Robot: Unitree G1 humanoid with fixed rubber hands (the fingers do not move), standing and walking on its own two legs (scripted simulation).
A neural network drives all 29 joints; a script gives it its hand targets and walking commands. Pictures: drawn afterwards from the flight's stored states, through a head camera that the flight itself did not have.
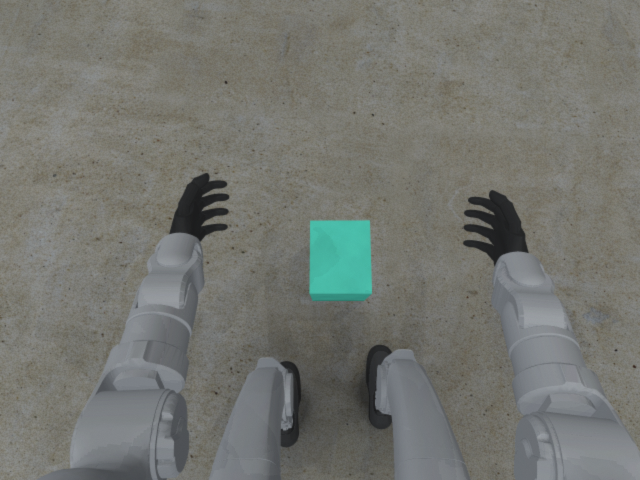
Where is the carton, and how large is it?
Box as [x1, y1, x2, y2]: [310, 220, 371, 300]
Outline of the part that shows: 369,220 310,221 310,295 312,300 363,300 371,293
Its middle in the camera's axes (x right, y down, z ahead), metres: +0.05 +0.06 +1.00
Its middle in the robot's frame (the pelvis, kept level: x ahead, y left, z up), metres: +0.44 -0.02 -0.59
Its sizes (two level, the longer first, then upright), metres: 0.173 0.142 0.201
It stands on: the floor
